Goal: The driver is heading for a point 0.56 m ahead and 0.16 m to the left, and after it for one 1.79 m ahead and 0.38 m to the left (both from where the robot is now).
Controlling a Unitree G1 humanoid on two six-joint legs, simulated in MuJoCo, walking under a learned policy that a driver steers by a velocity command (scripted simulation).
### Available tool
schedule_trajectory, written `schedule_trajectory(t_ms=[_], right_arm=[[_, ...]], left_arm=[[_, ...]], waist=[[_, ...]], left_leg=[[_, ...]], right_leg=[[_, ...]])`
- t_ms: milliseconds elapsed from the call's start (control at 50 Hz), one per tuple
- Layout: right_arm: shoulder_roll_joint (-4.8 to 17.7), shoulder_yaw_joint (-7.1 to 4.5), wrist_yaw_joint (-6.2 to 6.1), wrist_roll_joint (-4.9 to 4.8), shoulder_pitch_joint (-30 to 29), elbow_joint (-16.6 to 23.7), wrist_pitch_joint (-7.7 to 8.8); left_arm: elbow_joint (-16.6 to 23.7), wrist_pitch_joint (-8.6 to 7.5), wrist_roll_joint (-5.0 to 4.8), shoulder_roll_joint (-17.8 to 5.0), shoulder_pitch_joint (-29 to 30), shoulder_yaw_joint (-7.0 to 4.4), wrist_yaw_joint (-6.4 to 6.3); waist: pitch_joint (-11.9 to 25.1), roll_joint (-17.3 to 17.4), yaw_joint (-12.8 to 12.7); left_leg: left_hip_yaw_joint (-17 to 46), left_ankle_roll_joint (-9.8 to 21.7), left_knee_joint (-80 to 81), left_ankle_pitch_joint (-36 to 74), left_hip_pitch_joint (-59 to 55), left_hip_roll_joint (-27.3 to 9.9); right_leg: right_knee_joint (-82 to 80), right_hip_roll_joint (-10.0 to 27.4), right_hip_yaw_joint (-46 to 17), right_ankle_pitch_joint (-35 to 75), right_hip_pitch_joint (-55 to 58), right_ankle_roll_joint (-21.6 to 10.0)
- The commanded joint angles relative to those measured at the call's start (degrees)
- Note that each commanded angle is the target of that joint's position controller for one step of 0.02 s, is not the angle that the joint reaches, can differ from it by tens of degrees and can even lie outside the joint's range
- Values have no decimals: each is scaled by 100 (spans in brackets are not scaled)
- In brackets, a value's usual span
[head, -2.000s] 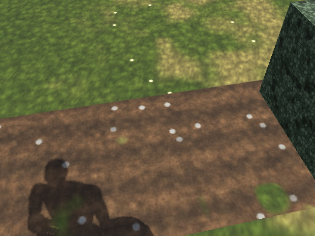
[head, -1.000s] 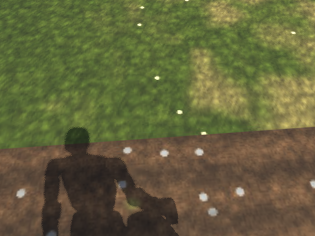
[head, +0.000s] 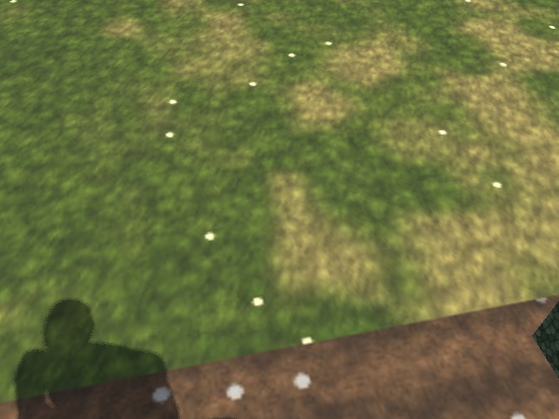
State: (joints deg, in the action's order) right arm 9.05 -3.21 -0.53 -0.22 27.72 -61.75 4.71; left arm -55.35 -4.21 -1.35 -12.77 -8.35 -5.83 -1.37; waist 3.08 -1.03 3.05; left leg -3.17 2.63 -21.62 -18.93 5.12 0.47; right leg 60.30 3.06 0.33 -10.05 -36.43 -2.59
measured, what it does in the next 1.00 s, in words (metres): walks ahead, turning left: right foot, then left foot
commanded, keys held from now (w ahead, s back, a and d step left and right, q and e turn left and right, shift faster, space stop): w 0.28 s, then w+q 0.46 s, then q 0.24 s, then no key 0.02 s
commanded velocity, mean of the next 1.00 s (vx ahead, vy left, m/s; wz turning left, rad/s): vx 0.43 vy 0.00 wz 0.30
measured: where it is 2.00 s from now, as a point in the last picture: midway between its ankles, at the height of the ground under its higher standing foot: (241, 356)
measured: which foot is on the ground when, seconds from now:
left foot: down 0.00-0.30, up 0.32-0.82, down 0.84-1.00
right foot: up 0.00-0.26, down 0.28-0.82, up 0.84-1.00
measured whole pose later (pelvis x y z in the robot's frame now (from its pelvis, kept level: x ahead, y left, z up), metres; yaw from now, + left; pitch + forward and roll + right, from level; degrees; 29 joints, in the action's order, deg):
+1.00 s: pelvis +0.53 +0.05 -0.01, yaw +20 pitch +3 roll -1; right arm 15.0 -4.9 1.0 -0.1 8.5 -44.8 2.0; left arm -49.9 -5.1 -0.3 -16.1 -6.2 -3.7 -1.4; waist -4.5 -0.6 0.4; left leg 0.0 6.1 -26.1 -6.0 22.9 5.4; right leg 71.7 3.3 -2.4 -25.5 -30.4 2.6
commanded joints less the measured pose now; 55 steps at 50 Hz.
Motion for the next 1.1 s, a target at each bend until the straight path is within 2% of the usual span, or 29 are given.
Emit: schedule_trajectory(t_ms=[20, 80, 180, 220, 240, 260, 280, 300, 320, 340, 360, 380, 420, 440, 480, 520, 580, 680, 740, 760, 800, 820, 840, 860, 880, 900, 940, 1000, 1100], right_arm=[[581, -51, -46, 3, 316, 143, -7], [797, -76, -126, 3, 379, 146, -31], [859, -140, -135, -98, 594, 3, -72], [968, -190, -123, -92, 463, 9, -95], [1050, -220, -111, -77, 402, 27, -104], [1070, -225, -102, -83, 258, 72, -119], [1126, -222, -77, -58, -57, 206, -94], [494, -41, 19, -24, 411, 342, 15], [359, 8, 109, -142, 536, 178, 209], [767, -164, 102, -326, 46, 318, 270], [874, -184, 21, -328, -494, 505, 250], [836, -233, -62, -249, -749, 557, 190], [569, -280, -123, -149, -430, 485, -23], [401, -266, -132, -175, -334, 478, -97], [447, -293, -152, -201, -632, 653, -190], [624, -342, -134, -160, -1093, 832, -202], [624, -336, -3, -109, -1561, 1007, -143], [446, -160, 215, -81, -2673, 1441, -116], [513, -125, 332, -98, -3046, 1757, -128], [592, -148, 370, -87, -3016, 1842, -131], [936, -292, 429, -41, -2282, 1806, -137], [1248, -449, 412, -59, -1399, 1613, -117], [1781, -629, 275, -35, -714, 1496, -145], [2362, -657, 216, 63, -967, 1621, -135], [2031, -559, 200, 87, -551, 1761, -173], [1727, -466, 176, 85, -923, 1849, -173], [1304, -360, 125, -88, -1703, 2005, -198], [1328, -336, 88, 52, -1925, 2133, -220], [1408, -320, -44, 14, -1775, 2132, -294]], left_arm=[[520, -46, 38, -5, 898, 90, 91], [793, -51, -8, 99, 1674, 206, 192], [1104, -105, -69, -94, 2340, 257, 369], [1142, -142, -45, -234, 2219, 215, 405], [1078, -155, -9, -410, 1824, 134, 401], [821, -155, -7, -662, 857, -1, 375], [499, -131, -15, -952, -365, -134, 317], [339, -99, 146, -1533, -1383, -239, 250], [189, -71, 121, -1231, -1680, -114, 249], [251, -78, 99, -896, -1044, -15, 258], [396, -123, 35, -616, -330, 59, 257], [409, -203, 77, -416, 119, 117, 289], [289, -295, 172, -168, 373, 176, 335], [205, -310, 177, -193, 270, 173, 324], [75, -331, 184, -391, 114, 139, 254], [-11, -321, 208, -520, -70, 120, 158], [-73, -289, 221, -595, -285, 134, 51], [-216, -239, 125, -842, -859, 104, -37], [-264, -106, 64, -995, -1082, 40, -40], [-200, -55, 58, -1071, -930, 18, -55], [-52, 72, 43, -1260, -756, -38, -121], [25, 109, 19, -1275, -630, -26, -133], [178, 50, 76, -1208, -662, 14, -118], [424, -109, 292, -279, -1416, 304, 34], [461, -317, 107, -832, -983, 211, 132], [678, -368, -65, -913, -366, 167, 139], [667, -276, 93, -921, -130, 117, -2], [768, 14, 135, -820, -427, 61, -71], [877, 153, 179, -662, -95, 129, -138]], waist=[[-757, 609, 11], [-898, 628, 162], [-1119, 680, 216], [-913, 828, 3], [-595, 983, -234], [-61, 1025, -715], [605, 976, -1283], [1781, -354, -1155], [2567, -980, -1166], [1518, -784, -1046], [663, -430, -824], [221, 21, -555], [46, -207, -151], [-43, -277, -95], [-332, -315, -57], [-516, -240, -119], [-596, -196, -206], [-913, 19, -580], [-956, -23, -640], [-919, -131, -519], [-335, -455, -108], [143, -402, 350], [728, 165, 607], [1591, 1654, -215], [2579, 823, 256], [1935, 630, 277], [710, 7, -118], [490, 144, -527], [639, 509, -420]], left_leg=[[1027, 588, 1088, 2396, -406, -1219], [736, 537, 1291, 2555, -128, -1134], [650, 628, 1159, 2700, -772, -1477], [515, 553, 665, 4038, -968, -1536], [464, 497, 168, 5206, -1001, -1526], [329, 391, -794, 6040, -785, -1376], [256, 219, -2189, 5455, 367, -1164], [195, -119, -4687, 2067, 2747, -258], [1327, -24, -5837, -1282, 3343, 274], [1377, 64, -6097, -1022, 3921, -72], [1034, 102, -5844, -497, 3868, -424], [903, 115, -5469, -75, 3508, -641], [1013, 200, -4986, 300, 2675, -903], [995, 217, -4874, 321, 2596, -917], [1039, 180, -4578, 710, 2973, -933], [1159, 124, -4068, 1314, 3503, -888], [1078, 80, -3133, 2265, 3710, -747], [439, 101, -1869, 2603, 3694, -656], [174, 227, -1528, 1845, 3899, -553], [-20, 304, -1400, 1520, 3635, -400], [-473, 478, -1423, 1009, 2439, 133], [-451, 663, -904, 1590, 1198, 379], [576, 1001, -763, 3174, -554, -215], [3541, 2305, -859, 5137, -2782, -2032], [4184, 2455, -409, 5057, -2923, -2205], [3235, 2116, -345, 5175, -2394, -1935], [2228, 1630, -20, 4651, -610, -1400], [1808, 1570, 243, 4890, 667, -1147], [1434, 1275, 193, 4609, 704, -943]], right_leg=[[-823, 156, 34, 763, -1197, 82], [-1975, -68, 234, 1329, -626, 96], [-2722, -138, 257, 1134, -486, -88], [-2933, -337, 395, 725, 134, -281], [-2932, -542, 524, 555, 859, -401], [-2967, -717, 605, 581, 2104, -573], [-2788, -274, 60, 829, 4013, -832], [-3007, 1495, -2607, 42, 6524, -1682], [-4078, 2124, -4540, -567, 6758, -1953], [-4228, 1879, -3605, -715, 5906, -1611], [-4395, 1664, -2593, -270, 4699, -1349], [-4628, 1446, -1978, 129, 3639, -1163], [-4974, 1108, -1151, 332, 2534, -915], [-5130, 1093, -957, 341, 2313, -926], [-5376, 1093, -598, 399, 2160, -921], [-5447, 1083, -319, 621, 2331, -865], [-5411, 986, 182, 1069, 2621, -714], [-5374, 1128, 719, 1277, 3284, -628], [-4896, 1378, 894, 2034, 4117, -567], [-4523, 1369, 1036, 3149, 4169, -481], [-3186, 1283, 1215, 5588, 4173, -293], [-2003, 1064, 1279, 5574, 3828, -88], [-217, 737, 1287, 3636, 2492, 287], [2077, -490, 727, -2638, -38, 683], [2623, -520, -523, -2838, -138, 574], [2468, -233, -607, -2303, -464, 441], [1577, 138, -440, -1579, -315, 471], [885, 172, -392, -1301, 425, 575], [-577, 103, -334, -238, 438, 717]])
Keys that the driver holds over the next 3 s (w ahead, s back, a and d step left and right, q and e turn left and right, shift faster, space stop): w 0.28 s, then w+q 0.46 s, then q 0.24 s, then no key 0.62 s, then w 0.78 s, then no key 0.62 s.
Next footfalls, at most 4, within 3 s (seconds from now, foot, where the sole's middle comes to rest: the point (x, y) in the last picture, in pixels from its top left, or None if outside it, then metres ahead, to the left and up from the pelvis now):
0.28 right None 0.34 -0.14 -0.78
0.84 left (209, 390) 0.62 0.14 -0.78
1.32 right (277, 331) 0.78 -0.03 -0.78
2.30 left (144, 270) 0.99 0.34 -0.78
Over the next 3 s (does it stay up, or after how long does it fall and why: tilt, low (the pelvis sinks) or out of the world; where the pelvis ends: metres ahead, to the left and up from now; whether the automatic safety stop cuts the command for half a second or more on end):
stays up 1.07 0.24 -0.01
